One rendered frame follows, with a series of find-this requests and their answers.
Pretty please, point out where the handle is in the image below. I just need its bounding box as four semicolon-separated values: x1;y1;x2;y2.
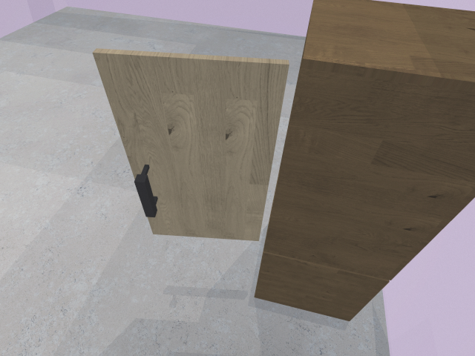
134;165;158;217

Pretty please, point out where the cupboard door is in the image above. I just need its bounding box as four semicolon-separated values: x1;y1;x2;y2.
93;48;289;241

